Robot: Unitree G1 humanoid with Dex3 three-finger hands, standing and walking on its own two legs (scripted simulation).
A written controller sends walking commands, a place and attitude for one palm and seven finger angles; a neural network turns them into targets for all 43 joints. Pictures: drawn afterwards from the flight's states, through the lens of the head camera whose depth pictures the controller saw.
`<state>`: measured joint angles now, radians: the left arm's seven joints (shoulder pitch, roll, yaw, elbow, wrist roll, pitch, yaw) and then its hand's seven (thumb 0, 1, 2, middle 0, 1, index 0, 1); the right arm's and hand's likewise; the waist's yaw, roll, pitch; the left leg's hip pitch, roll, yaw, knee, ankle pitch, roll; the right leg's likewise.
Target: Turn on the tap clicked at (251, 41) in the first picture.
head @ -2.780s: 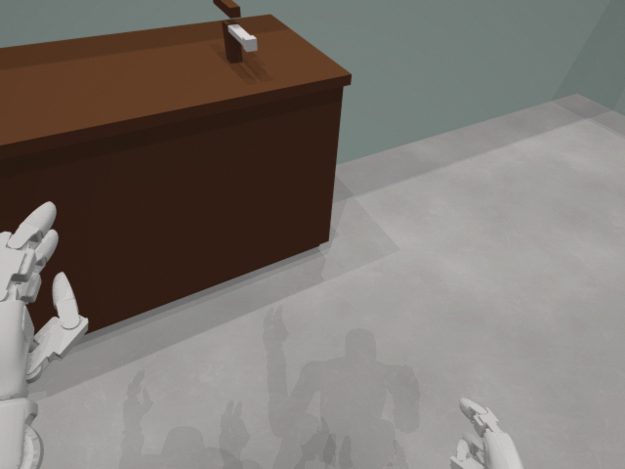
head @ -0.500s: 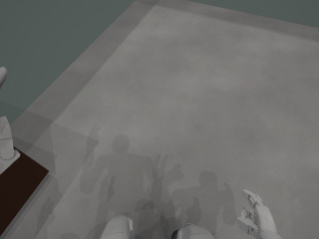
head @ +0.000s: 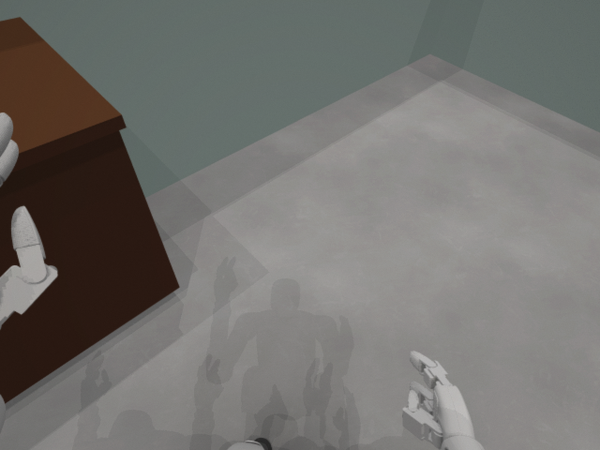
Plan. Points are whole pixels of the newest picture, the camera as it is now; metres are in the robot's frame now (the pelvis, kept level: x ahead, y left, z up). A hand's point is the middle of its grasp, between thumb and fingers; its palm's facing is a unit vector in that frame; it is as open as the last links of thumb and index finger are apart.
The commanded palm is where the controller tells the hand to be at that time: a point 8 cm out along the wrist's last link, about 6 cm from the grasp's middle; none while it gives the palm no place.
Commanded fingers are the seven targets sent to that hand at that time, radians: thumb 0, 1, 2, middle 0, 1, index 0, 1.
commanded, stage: turn to face it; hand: left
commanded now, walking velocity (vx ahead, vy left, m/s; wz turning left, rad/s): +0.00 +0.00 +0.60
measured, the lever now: out of the picture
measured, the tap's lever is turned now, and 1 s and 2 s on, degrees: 0 0 0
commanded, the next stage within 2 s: take the last steps up to it in 0.54 s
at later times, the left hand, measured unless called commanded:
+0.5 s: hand out of the picture +0.12 +0.27 +0.18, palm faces +0.61 -0.64 -0.47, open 7.4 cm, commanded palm +0.04 +0.30 +0.18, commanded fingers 0.00 0.90 0.90 -0.20 -0.30 -0.20 -0.30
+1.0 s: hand out of the picture +0.05 +0.23 +0.16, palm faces +0.73 -0.56 -0.39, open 7.4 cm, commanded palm -0.02 +0.25 +0.18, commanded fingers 0.00 0.90 0.90 -0.20 -0.30 -0.20 -0.30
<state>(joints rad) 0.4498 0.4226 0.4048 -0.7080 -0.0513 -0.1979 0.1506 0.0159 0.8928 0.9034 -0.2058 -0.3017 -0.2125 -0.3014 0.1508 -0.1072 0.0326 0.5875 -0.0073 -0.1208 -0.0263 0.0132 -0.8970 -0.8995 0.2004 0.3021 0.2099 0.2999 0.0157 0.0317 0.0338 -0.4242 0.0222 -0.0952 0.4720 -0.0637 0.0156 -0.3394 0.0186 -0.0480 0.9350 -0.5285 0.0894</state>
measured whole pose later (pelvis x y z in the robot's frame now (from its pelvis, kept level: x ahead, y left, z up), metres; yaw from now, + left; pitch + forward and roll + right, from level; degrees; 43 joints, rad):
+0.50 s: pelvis -0.03 -0.02 -0.01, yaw +17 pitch +2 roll +3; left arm 0.49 0.41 0.39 -0.57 -0.05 -0.18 0.19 0.01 0.89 0.90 -0.21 -0.30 -0.21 -0.30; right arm 0.21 -0.23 -0.05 0.59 0.00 -0.04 -0.09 0.02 -0.90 -0.90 0.19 0.30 0.20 0.30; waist -0.03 -0.01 0.04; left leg -0.29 0.00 0.18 0.55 -0.26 0.03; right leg -0.33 -0.16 -0.17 0.90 -0.49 0.05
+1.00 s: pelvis -0.04 -0.08 +0.01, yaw +27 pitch -1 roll +3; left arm 0.43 0.30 0.29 -0.39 -0.02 -0.17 0.14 0.02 0.89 0.90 -0.20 -0.30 -0.21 -0.30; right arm 0.19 -0.24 -0.02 0.67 -0.01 -0.05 -0.06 0.02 -0.90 -0.90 0.20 0.30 0.21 0.30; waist 0.01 0.01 0.01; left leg -0.52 0.04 0.05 1.13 -0.30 -0.03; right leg -0.25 -0.09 -0.16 0.49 -0.23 -0.04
